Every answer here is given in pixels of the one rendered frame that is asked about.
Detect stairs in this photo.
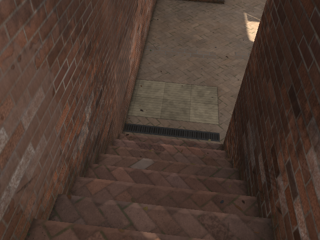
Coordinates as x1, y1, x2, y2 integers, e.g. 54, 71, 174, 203
25, 133, 274, 240

